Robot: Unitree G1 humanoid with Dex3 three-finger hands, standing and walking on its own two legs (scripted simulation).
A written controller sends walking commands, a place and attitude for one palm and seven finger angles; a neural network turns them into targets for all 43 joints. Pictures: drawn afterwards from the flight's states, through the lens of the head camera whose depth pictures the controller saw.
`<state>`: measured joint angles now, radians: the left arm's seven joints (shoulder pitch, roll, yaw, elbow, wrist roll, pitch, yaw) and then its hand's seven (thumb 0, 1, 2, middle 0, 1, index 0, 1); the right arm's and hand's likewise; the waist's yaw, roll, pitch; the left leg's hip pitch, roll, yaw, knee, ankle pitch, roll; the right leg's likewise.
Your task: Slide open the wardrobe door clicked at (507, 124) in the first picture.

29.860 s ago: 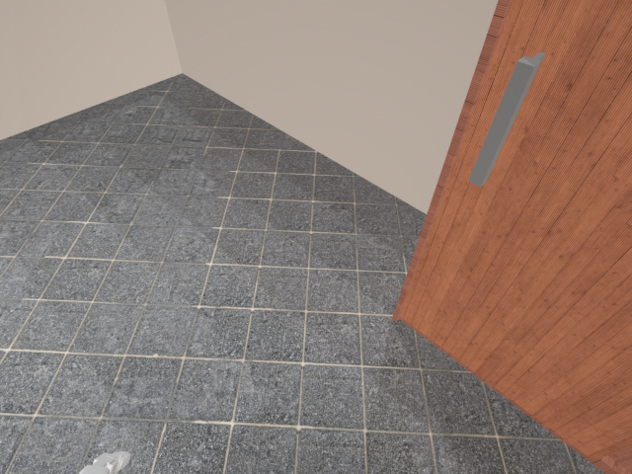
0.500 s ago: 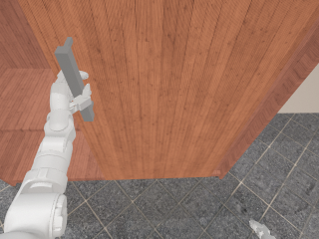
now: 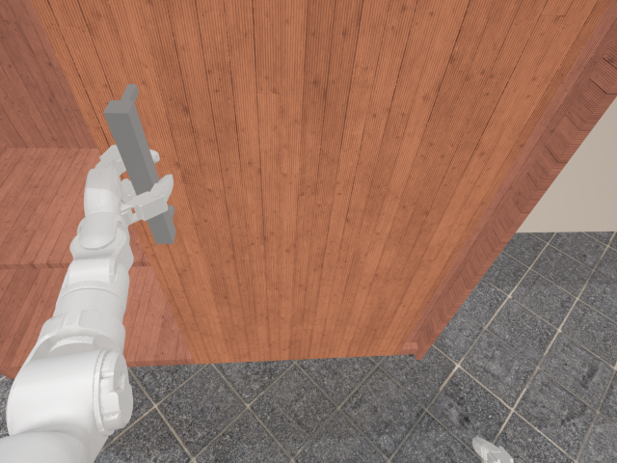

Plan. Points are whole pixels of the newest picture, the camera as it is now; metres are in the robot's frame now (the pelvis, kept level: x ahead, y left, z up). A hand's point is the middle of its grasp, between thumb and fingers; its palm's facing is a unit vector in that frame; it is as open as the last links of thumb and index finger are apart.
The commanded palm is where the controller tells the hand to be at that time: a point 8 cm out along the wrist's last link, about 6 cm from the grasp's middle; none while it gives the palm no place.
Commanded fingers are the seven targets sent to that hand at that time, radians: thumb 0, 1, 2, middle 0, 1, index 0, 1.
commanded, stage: loosen the grip on the handle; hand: left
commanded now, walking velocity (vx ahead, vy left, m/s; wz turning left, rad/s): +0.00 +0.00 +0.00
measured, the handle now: (150, 172) +0.48 +0.25 +0.10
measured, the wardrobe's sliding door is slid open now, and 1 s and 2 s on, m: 0.56 0.56 0.56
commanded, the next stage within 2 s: slip the hand off the handle in 0.44 s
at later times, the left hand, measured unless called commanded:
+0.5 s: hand (159, 197) +0.44 +0.23 +0.09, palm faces +0.26 -0.96 -0.12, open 14.1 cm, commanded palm +0.40 +0.27 +0.10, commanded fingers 0.00 -0.55 0.20 -0.25 -1.15 -0.25 -1.15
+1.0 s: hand (105, 205) +0.42 +0.29 +0.09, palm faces +0.29 -0.95 -0.13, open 14.6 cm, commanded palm +0.39 +0.33 +0.10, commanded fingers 0.00 -0.55 0.20 -0.25 -1.15 -0.25 -1.15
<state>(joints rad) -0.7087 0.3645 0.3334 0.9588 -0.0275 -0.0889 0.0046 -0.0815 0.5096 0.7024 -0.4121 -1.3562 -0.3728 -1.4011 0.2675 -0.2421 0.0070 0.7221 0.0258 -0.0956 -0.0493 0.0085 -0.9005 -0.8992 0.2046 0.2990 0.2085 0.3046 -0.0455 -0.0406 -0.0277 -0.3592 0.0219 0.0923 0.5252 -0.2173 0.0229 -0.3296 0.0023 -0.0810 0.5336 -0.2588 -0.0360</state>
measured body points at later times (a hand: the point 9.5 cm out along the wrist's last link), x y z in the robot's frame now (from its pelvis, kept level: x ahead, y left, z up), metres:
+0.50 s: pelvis +0.01 +0.00 -0.01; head +0.05 +0.00 +0.44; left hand +0.42 +0.28 +0.10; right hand +0.07 -0.26 -0.12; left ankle +0.03 +0.10 -0.73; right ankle +0.01 -0.09 -0.73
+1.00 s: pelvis +0.02 +0.02 -0.01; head +0.05 +0.03 +0.44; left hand +0.40 +0.34 +0.10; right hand +0.12 -0.25 -0.11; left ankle +0.03 +0.10 -0.73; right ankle +0.01 -0.09 -0.73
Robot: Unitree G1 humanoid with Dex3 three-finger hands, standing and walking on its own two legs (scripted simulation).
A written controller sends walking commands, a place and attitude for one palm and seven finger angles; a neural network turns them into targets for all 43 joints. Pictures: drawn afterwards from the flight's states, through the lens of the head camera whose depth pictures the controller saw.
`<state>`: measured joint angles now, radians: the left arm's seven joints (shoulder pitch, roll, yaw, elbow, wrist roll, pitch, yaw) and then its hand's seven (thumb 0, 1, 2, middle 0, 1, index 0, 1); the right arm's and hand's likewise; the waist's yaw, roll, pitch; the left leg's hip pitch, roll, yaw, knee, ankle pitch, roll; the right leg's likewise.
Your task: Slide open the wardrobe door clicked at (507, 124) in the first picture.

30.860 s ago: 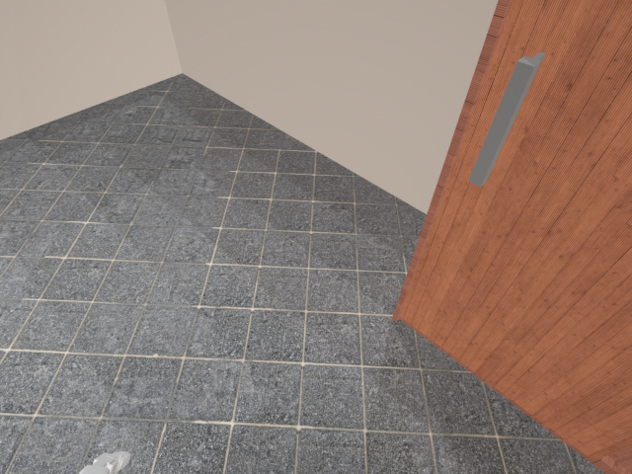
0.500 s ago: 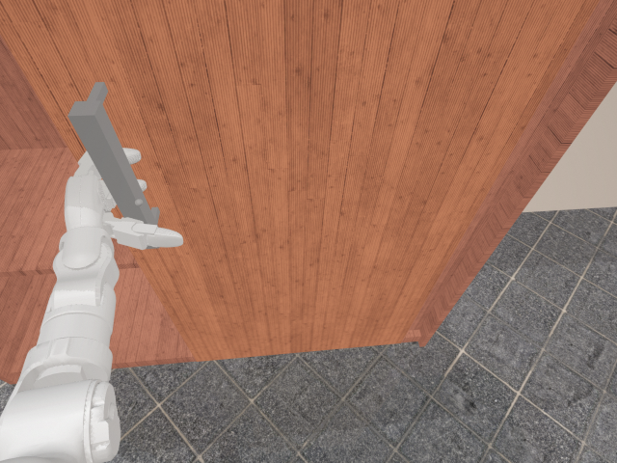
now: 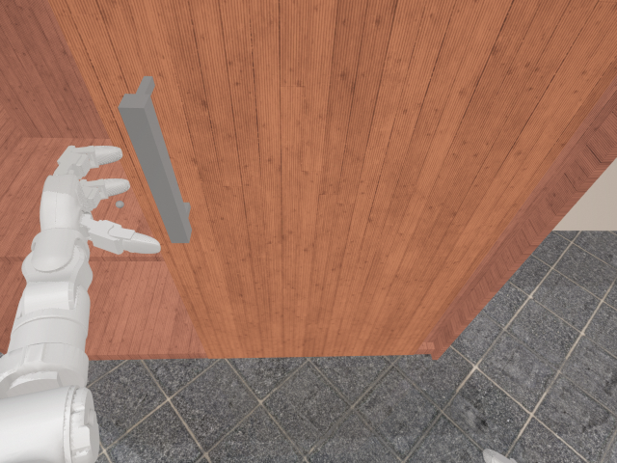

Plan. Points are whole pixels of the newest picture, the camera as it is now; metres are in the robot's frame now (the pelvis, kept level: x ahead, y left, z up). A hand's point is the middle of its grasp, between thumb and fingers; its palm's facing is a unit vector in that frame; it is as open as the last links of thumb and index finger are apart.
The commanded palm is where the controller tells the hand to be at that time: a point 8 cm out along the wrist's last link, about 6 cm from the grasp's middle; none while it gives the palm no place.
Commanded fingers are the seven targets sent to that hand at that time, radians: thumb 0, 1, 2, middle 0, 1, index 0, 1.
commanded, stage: slip the hand off the handle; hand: left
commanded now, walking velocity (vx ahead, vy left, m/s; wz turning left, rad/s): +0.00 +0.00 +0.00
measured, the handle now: (166, 169) +0.47 +0.22 +0.12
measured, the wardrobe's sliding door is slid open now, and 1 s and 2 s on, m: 0.56 0.56 0.56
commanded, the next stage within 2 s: draw the hand back to the body in 0.82 s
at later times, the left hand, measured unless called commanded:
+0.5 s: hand (94, 248) +0.35 +0.28 +0.09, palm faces +0.30 -0.95 -0.13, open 14.7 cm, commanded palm +0.30 +0.32 +0.11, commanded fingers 0.00 -0.55 0.20 -0.25 -1.15 -0.25 -1.15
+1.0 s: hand (81, 287) +0.28 +0.27 +0.10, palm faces +0.29 -0.96 -0.08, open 14.7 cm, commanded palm +0.25 +0.31 +0.11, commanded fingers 0.00 -0.55 0.20 -0.25 -1.15 -0.25 -1.15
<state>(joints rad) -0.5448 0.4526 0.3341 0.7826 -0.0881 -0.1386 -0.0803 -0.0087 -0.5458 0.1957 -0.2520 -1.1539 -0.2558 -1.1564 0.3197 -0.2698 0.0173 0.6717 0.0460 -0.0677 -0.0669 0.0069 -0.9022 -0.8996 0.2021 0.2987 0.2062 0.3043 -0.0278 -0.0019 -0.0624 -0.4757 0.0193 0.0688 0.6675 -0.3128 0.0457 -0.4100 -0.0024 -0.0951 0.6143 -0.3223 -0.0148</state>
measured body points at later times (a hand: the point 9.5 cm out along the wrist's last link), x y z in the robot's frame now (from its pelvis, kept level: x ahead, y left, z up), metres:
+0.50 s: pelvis -0.01 +0.01 +0.00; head +0.01 +0.02 +0.45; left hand +0.32 +0.33 +0.10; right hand +0.10 -0.25 -0.10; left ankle +0.01 +0.09 -0.72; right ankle -0.01 -0.11 -0.72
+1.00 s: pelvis -0.01 -0.02 +0.00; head -0.01 -0.02 +0.45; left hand +0.26 +0.32 +0.11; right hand +0.16 -0.25 -0.08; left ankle +0.01 +0.09 -0.72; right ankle -0.01 -0.11 -0.72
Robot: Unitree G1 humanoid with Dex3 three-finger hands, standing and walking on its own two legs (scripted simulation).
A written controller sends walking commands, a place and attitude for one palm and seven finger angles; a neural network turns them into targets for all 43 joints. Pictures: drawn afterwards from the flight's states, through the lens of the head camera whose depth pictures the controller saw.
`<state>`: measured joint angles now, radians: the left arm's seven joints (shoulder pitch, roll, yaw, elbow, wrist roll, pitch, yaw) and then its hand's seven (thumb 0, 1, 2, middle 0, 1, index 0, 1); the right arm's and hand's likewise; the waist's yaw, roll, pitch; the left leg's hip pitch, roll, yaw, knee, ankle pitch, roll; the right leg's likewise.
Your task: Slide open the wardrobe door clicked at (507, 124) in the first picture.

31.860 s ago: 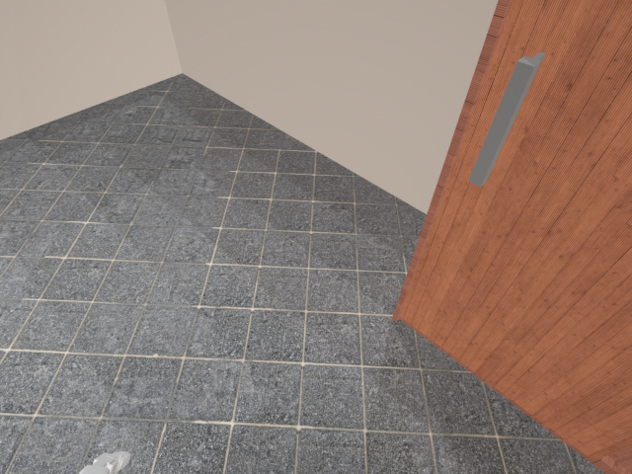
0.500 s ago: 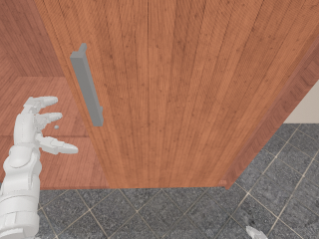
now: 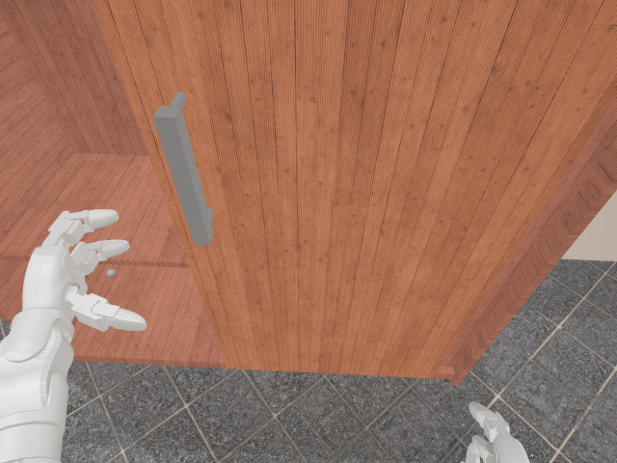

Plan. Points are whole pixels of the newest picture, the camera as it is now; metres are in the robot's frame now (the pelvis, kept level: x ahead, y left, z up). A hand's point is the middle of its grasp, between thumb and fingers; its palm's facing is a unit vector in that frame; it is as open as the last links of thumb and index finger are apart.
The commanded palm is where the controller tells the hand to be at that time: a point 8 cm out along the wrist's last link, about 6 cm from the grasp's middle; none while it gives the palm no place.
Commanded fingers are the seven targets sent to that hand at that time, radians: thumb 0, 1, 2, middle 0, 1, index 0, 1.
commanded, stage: draw the hand back to the body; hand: left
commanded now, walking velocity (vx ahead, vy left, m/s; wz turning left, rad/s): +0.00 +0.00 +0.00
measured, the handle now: (192, 175) +0.48 +0.23 +0.11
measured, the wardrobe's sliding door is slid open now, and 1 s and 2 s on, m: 0.56 0.56 0.56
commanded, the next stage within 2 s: step back with the hand held close in 1.52 s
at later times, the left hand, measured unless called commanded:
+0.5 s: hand (83, 300) +0.24 +0.27 +0.14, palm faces +0.19 -0.97 -0.12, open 14.4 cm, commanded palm +0.20 +0.31 +0.15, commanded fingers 0.00 -0.22 0.36 -0.24 -0.96 -0.24 -0.96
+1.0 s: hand (53, 296) +0.22 +0.27 +0.17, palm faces +0.42 -0.84 -0.35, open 10.2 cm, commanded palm +0.17 +0.31 +0.18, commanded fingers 0.00 0.68 0.80 -0.21 -0.43 -0.21 -0.43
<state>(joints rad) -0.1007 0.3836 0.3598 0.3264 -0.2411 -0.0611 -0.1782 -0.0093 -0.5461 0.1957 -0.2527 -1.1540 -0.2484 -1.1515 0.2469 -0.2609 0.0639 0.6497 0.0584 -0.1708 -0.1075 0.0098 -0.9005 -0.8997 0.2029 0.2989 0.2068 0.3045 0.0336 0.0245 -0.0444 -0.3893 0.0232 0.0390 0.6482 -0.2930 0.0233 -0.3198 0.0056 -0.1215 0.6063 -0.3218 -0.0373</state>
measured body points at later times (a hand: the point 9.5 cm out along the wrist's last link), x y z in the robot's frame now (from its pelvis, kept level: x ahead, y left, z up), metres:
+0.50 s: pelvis +0.00 +0.00 +0.00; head -0.02 -0.01 +0.45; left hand +0.22 +0.32 +0.15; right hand +0.18 -0.23 -0.06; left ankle +0.03 +0.10 -0.73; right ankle +0.00 -0.09 -0.73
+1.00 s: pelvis +0.02 +0.02 +0.02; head -0.01 +0.00 +0.47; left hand +0.20 +0.32 +0.19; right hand +0.19 -0.20 -0.06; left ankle +0.03 +0.10 -0.73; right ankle +0.00 -0.09 -0.73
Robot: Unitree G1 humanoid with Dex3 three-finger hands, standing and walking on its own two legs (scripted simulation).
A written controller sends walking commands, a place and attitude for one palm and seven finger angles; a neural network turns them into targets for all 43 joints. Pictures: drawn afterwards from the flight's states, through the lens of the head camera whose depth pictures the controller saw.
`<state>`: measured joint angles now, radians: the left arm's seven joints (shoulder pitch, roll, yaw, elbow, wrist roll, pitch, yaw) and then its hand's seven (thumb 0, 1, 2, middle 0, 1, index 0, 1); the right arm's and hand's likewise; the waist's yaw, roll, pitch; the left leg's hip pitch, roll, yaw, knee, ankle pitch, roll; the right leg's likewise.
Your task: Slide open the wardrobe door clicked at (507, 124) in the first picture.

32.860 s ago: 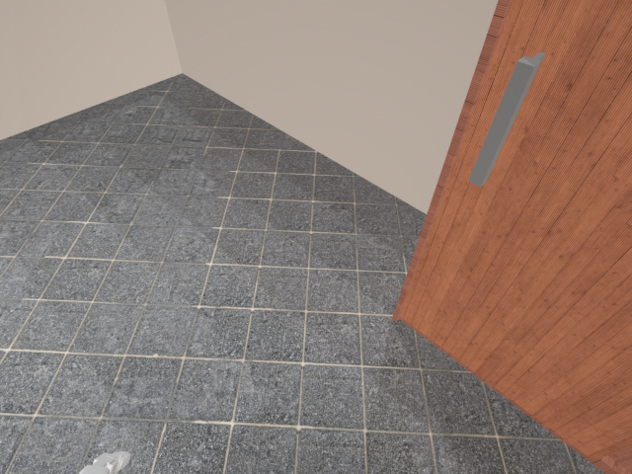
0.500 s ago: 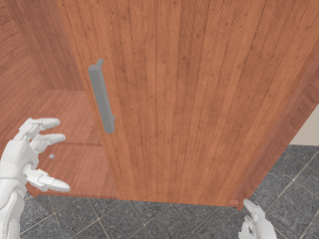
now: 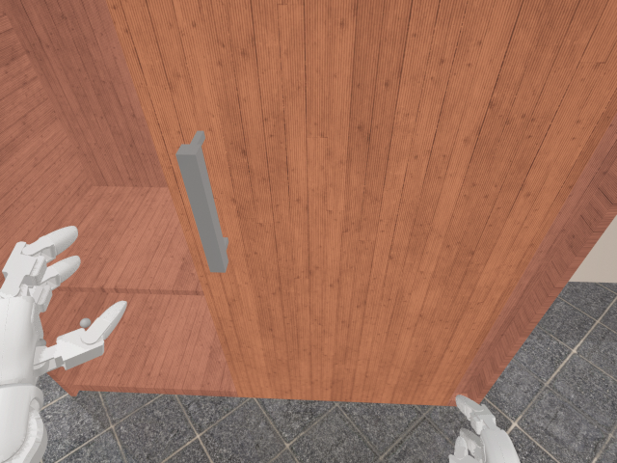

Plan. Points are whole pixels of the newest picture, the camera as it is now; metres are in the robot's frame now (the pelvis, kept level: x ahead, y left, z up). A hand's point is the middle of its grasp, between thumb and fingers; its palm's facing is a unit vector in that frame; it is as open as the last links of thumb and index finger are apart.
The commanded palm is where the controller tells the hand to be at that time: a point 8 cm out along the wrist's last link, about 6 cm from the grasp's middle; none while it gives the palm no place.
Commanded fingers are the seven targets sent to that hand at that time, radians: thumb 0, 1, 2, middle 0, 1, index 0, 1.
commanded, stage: draw the hand back to the body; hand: left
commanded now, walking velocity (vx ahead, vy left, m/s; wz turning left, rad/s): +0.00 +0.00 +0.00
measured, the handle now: (209, 206) +0.46 +0.23 +0.10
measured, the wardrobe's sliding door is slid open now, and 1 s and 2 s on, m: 0.56 0.56 0.56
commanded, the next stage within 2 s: step back with the hand held close in 0.52 s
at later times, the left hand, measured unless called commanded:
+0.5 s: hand (83, 332) +0.19 +0.25 +0.16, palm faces +0.46 -0.81 -0.36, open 7.5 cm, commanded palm +0.14 +0.29 +0.17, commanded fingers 0.00 0.90 0.90 -0.20 -0.30 -0.20 -0.30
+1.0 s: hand (76, 335) +0.18 +0.26 +0.15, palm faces +0.33 -0.81 -0.48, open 7.4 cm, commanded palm +0.12 +0.31 +0.17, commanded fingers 0.00 0.90 0.90 -0.20 -0.30 -0.20 -0.30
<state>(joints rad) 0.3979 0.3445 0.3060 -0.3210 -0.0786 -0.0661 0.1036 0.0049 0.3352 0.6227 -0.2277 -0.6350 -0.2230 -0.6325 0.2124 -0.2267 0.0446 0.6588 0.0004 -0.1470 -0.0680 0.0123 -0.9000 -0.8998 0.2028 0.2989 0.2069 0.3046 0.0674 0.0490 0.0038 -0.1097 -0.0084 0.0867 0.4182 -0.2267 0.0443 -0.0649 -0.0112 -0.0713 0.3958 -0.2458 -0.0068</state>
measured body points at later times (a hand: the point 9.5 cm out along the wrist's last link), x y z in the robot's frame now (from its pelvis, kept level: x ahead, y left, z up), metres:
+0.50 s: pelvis +0.00 -0.01 +0.00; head -0.03 -0.02 +0.45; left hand +0.16 +0.29 +0.18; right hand +0.19 -0.22 -0.08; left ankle +0.01 +0.09 -0.74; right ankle -0.01 -0.11 -0.74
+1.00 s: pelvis -0.03 +0.01 +0.00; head -0.02 +0.01 +0.45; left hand +0.16 +0.30 +0.18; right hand +0.15 -0.24 -0.08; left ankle +0.01 +0.09 -0.74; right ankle -0.01 -0.11 -0.74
